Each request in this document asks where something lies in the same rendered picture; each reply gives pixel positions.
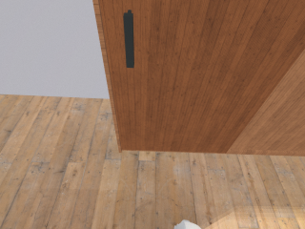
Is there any handle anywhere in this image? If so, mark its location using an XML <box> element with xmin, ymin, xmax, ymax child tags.
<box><xmin>123</xmin><ymin>10</ymin><xmax>134</xmax><ymax>68</ymax></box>

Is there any wardrobe door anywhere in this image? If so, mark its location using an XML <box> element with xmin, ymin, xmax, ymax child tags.
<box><xmin>230</xmin><ymin>49</ymin><xmax>305</xmax><ymax>152</ymax></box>
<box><xmin>99</xmin><ymin>0</ymin><xmax>305</xmax><ymax>154</ymax></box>

